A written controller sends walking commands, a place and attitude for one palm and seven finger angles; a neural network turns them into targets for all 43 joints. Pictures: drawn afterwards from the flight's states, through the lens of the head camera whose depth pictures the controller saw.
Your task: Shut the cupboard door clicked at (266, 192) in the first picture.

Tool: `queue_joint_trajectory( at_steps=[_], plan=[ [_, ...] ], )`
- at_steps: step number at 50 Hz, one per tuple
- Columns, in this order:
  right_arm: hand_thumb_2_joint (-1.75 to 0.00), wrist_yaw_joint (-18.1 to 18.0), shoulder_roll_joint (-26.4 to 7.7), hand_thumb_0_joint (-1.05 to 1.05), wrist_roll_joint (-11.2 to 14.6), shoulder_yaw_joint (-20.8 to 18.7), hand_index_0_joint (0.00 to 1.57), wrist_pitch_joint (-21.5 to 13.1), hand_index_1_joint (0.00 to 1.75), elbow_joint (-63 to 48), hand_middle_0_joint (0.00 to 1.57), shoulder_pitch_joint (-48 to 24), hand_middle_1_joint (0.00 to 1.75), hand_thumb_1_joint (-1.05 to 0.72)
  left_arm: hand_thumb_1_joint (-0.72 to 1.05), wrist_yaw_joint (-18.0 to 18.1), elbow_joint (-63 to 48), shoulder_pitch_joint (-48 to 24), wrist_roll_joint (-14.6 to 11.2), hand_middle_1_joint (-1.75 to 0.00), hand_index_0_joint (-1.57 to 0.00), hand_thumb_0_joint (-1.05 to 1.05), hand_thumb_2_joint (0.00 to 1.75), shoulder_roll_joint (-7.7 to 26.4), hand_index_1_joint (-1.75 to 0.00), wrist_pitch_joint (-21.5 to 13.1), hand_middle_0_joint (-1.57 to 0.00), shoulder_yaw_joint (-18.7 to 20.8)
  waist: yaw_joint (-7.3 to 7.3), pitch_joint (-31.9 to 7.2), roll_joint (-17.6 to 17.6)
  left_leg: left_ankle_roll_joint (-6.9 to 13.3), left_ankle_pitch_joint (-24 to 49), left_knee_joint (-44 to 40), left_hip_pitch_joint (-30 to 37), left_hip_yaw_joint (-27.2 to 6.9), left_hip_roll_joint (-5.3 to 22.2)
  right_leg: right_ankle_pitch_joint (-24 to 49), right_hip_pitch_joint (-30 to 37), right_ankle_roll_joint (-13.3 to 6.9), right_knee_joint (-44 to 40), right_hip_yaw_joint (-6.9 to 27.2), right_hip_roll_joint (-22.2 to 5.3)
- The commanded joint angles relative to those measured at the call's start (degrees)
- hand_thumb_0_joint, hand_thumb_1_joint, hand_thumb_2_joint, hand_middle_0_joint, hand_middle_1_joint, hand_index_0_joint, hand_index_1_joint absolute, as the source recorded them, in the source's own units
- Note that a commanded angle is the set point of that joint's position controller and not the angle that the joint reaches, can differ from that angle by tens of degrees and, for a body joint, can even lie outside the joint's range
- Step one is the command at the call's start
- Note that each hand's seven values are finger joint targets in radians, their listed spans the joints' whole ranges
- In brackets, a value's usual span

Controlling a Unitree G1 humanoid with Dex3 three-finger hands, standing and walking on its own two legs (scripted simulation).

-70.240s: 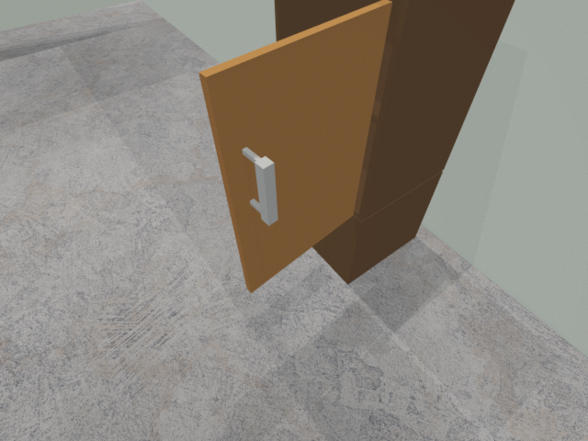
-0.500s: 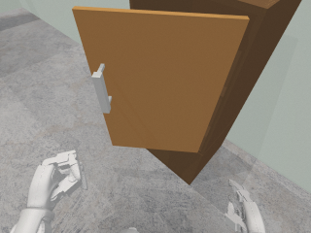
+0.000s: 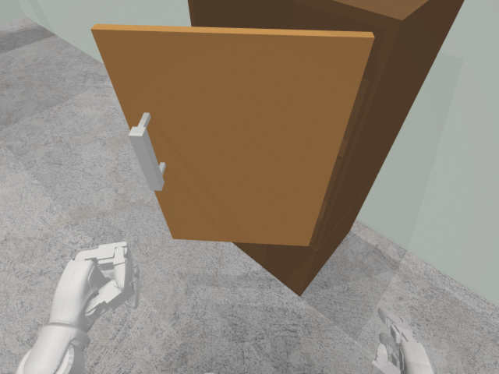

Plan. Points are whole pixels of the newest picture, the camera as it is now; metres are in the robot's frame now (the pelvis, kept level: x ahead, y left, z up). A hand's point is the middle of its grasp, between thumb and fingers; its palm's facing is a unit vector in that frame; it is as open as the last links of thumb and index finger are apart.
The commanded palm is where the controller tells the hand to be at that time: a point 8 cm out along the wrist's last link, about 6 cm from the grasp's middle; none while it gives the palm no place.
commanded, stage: raise the hand and make a fist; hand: left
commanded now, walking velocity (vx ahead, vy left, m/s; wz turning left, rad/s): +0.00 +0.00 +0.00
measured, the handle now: (151, 153) +0.48 +0.22 +0.08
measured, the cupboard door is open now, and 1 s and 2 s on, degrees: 38 38 38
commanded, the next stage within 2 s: bring the fist close to the handle in 0.12 s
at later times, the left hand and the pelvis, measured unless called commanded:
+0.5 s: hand (136, 258) +0.26 +0.18 +0.08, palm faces -0.01 -1.00 -0.05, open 3.1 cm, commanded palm +0.24 +0.24 +0.08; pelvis -0.01 -0.01 +0.00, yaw +1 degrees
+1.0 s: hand (151, 221) +0.33 +0.18 +0.07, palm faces -0.01 -1.00 -0.03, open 3.1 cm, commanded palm +0.31 +0.23 +0.08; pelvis -0.01 +0.00 +0.00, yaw +0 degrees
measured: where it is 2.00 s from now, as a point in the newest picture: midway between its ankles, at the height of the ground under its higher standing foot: outside the picture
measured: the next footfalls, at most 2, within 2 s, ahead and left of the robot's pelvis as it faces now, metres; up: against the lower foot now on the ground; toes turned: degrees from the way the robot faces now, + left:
none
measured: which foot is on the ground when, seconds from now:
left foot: down 0.00-1.00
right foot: down 0.00-1.00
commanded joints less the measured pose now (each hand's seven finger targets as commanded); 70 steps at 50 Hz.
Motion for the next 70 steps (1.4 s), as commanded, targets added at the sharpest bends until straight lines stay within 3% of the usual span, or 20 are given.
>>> queue_joint_trajectory(
  at_steps=[1,6,11,13,18,20,23,26,30,33,37,38,41,44,48,53,57,59,66,70],
  plan=[
    [-0.9,-0.14,-6.12,0.0,-0.12,-2.34,0.2,-3.59,0.3,-8.05,0.2,-4.05,0.3,-0.9,0.9,2.26,-12.62,-6.27,-1.32,-1.5,-1.3,0.0,0.9,6.42,-1.5,-8.04,-1.3,5.8,0.46,-8.78,1.51,0.27,14.6,-6.77,2.46,-2.43,-1.97,14.11,6.81,0.52,-6.23,3.15,0.86],
    [-0.9,-0.22,-7.08,0.0,0.41,-2.78,0.2,-3.45,0.3,-8.12,0.2,-3.71,0.3,-0.9,0.9,-0.99,-9.32,-4.87,-0.67,-1.5,-1.3,0.0,0.9,5.33,-1.5,-5.63,-1.3,2.08,-0.61,-7.7,0.16,0.64,12.12,-6.25,1.51,-2.12,-2.07,11.49,6.15,1.04,-8.26,4.65,0.26],
    [-0.9,-0.84,-6.71,0.0,0.27,-2.66,0.2,-3.24,0.3,-8.76,0.2,-4.71,0.3,-0.9,0.9,-1.03,-11.39,-6.27,-1.9,-1.5,-1.3,0.0,0.9,8.27,-1.5,-5.0,-1.3,6.25,0.4,-9.4,-3.22,0.73,11.75,-5.98,0.72,-2.04,-2.24,9.72,8.9,1.56,-9.78,6.79,-0.55],
    [-0.9,-1.08,-6.68,0.0,-0.09,-2.26,0.2,-3.12,0.3,-7.79,0.2,-4.64,0.3,-0.9,0.9,0.58,-12.21,-11.85,-1.79,-1.5,-1.3,0.0,0.9,10.53,-1.5,-6.34,-1.3,8.26,-0.14,-8.68,-2.0,0.71,11.2,-5.76,0.49,-2.17,-2.05,8.41,7.84,1.38,-9.45,6.67,-0.17],
    [-0.9,-1.07,-6.73,0.0,0.21,-2.1,0.2,-3.41,0.3,-5.51,0.2,-4.78,0.3,-0.9,0.9,1.23,-4.91,-19.84,-0.86,-1.5,-1.3,0.0,0.9,9.14,-1.5,-8.06,-1.3,6.63,-1.88,-6.4,-1.13,0.78,8.52,-5.23,-0.34,-2.16,-1.95,4.52,4.64,1.37,-9.93,7.21,-0.12],
    [-0.9,-1.05,-6.91,0.0,0.5,-2.21,0.2,-3.62,0.3,-5.39,0.2,-4.79,0.3,-0.9,0.9,-0.31,-2.54,-21.09,-0.68,-1.5,-1.3,0.0,0.9,7.27,-1.5,-7.1,-1.3,4.03,-1.72,-7.97,0.66,0.77,8.87,-5.65,0.47,-2.0,-2.17,5.58,5.42,1.31,-9.9,7.28,-0.37],
    [-0.9,-1.34,-7.58,0.0,0.63,-2.29,0.2,-3.42,0.3,-5.22,0.2,-4.05,0.3,-0.9,0.9,-2.23,0.92,-22.48,-0.89,-1.5,-1.3,0.0,0.9,8.34,-1.5,-4.35,-1.3,4.14,-1.4,-10.12,0.35,0.9,10.89,-6.12,1.25,-2.22,-2.07,8.95,7.36,1.3,-9.69,6.9,-0.31],
    [-0.9,-1.32,-7.5,0.0,0.51,-2.45,0.2,-3.0,0.3,-5.89,0.2,-4.2,0.3,-0.9,0.9,-2.2,1.08,-22.95,-1.23,-1.5,-1.3,0.0,0.9,9.55,-1.5,-3.18,-1.3,6.39,0.09,-12.88,-0.87,0.78,14.41,-7.24,2.64,-2.11,-2.07,14.55,10.15,1.27,-8.69,5.81,-0.34],
    [-0.9,-1.02,-7.17,0.0,0.15,-2.44,0.2,-2.22,0.3,-5.46,0.2,-4.33,0.3,-0.9,0.9,0.23,2.66,-25.94,-1.82,-1.5,-1.3,0.0,0.9,11.5,-1.5,-4.27,-1.3,10.48,0.65,-12.68,-3.19,0.5,15.67,-7.86,2.11,-1.76,-2.09,17.07,11.48,1.47,-8.24,5.6,-0.2],
    [-0.9,-0.75,-7.31,0.0,0.05,-2.57,0.2,-1.56,0.3,-4.68,0.2,-4.29,0.3,-0.9,0.9,1.38,5.31,-30.29,-0.6,-1.5,-1.3,0.0,0.9,11.8,-1.5,-5.7,-1.3,10.15,0.14,-10.54,-2.75,0.55,14.74,-8.0,1.73,-1.5,-1.95,15.48,9.77,1.23,-8.09,5.49,0.04],
    [-0.9,-0.13,-7.3,0.0,0.14,-2.88,0.2,-1.61,0.3,-4.24,0.2,-3.62,0.3,-0.9,0.9,0.36,5.31,-32.5,0.59,-1.5,-1.3,0.0,0.9,7.69,-1.5,-6.64,-1.3,5.04,-0.56,-13.53,3.21,0.46,17.55,-8.07,5.65,-1.59,-1.9,18.85,8.42,0.56,-6.74,4.1,0.38],
    [-0.9,-0.14,-7.64,0.0,0.09,-3.12,0.2,-1.5,0.3,-4.3,0.2,-3.2,0.3,-0.9,0.9,0.08,6.13,-31.81,0.68,-1.5,-1.3,0.0,0.9,7.86,-1.5,-6.34,-1.3,4.95,-0.74,-14.1,0.95,0.68,18.09,-7.75,5.54,-1.74,-1.7,19.27,8.78,0.71,-6.81,4.09,0.49],
    [-0.9,-0.37,-7.91,0.0,0.33,-3.18,0.2,-1.16,0.3,-3.62,0.2,-2.93,0.3,-0.9,0.9,-0.55,7.93,-36.44,0.68,-1.5,-1.3,0.0,0.9,7.24,-1.5,-5.79,-1.3,3.54,-1.71,-12.78,0.39,0.54,16.95,-8.12,5.5,-2.15,-1.57,18.38,7.25,0.75,-7.02,3.62,0.6],
    [-0.9,-0.67,-8.09,0.0,0.28,-3.05,0.2,-0.51,0.3,-2.89,0.2,-3.1,0.3,-0.9,0.9,0.67,11.33,-41.2,0.8,-1.5,-1.3,0.0,0.9,9.45,-1.5,-5.26,-1.3,5.89,-1.9,-11.43,-2.08,0.67,13.83,-8.52,4.31,-2.25,-1.59,14.98,6.34,0.93,-7.95,3.96,0.5],
    [-0.9,-0.91,-8.14,0.0,0.02,-2.67,0.2,0.47,0.3,-2.07,0.2,-3.16,0.3,-0.9,0.9,2.74,14.64,-49.34,2.07,-1.5,-1.3,0.0,0.9,12.83,-1.5,-5.78,-1.3,8.29,-1.78,-12.95,-0.87,0.64,12.57,-8.89,4.17,-2.44,-1.52,12.91,6.54,0.72,-7.57,4.13,0.41],
    [-0.9,-0.4,-7.87,0.0,-0.13,-2.82,0.2,1.01,0.3,-1.7,0.2,-2.21,0.3,-0.9,0.9,2.58,18.5,-51.38,2.7,-1.5,-1.3,0.0,0.9,11.03,-1.5,-7.03,-1.3,6.57,-1.26,-17.69,2.0,0.34,17.56,-8.38,6.41,-2.37,-1.31,18.1,8.05,0.27,-6.24,3.83,0.65],
    [-0.9,-0.12,-8.39,0.0,0.19,-3.01,0.2,1.97,0.3,-0.68,0.2,-0.84,0.3,-0.9,0.9,1.52,26.25,-55.77,2.78,-1.5,-1.3,0.0,0.9,9.27,-1.5,-5.62,-1.3,4.64,-2.95,-13.79,-0.57,0.3,15.31,-8.37,4.41,-2.4,-1.21,16.97,5.08,0.58,-7.07,3.56,0.76],
    [-0.9,-0.15,-8.78,0.0,0.16,-3.13,0.2,2.68,0.3,-0.57,0.2,-0.43,0.3,-0.9,0.9,1.44,28.84,-57.47,2.8,-1.5,-1.3,0.0,0.9,11.75,-1.5,-5.39,-1.3,6.77,-2.79,-13.96,-2.9,0.57,14.19,-8.36,2.81,-2.18,-1.38,16.3,6.26,0.73,-7.57,4.17,0.56],
    [-0.9,0.65,-8.12,0.0,-0.21,-3.68,0.2,3.43,0.3,-2.01,0.2,0.2,0.3,-0.9,0.9,2.42,23.65,-55.07,2.66,-1.5,-1.3,0.0,0.9,13.02,-1.5,-9.01,-1.3,9.16,-0.12,-22.26,0.69,0.39,22.31,-7.9,6.81,-1.59,-1.29,23.72,10.78,0.24,-5.69,4.26,0.78],
    [-0.9,0.85,-8.34,0.0,-0.14,-3.62,0.2,4.2,0.3,-1.28,0.2,0.34,0.3,-0.9,0.9,2.73,26.51,-55.71,3.21,-1.5,-1.3,0.0,0.9,12.93,-1.5,-9.53,-1.3,8.71,-1.48,-16.36,-1.13,0.73,17.3,-8.65,3.23,-1.23,-1.33,20.24,8.8,0.56,-6.86,4.49,0.93]
  ],
)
